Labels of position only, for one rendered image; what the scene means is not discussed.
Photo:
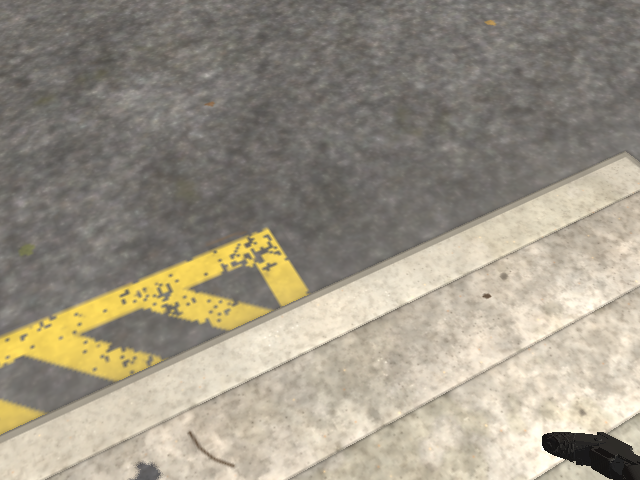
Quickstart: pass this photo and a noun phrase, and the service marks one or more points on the robot right hand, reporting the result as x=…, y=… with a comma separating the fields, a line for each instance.
x=605, y=454

